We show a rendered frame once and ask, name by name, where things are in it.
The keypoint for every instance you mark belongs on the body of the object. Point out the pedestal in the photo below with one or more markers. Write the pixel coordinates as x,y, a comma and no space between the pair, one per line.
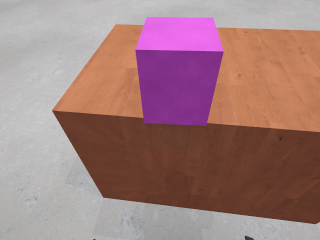
258,155

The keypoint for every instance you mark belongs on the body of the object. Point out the carton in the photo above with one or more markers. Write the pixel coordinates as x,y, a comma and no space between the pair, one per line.
178,62

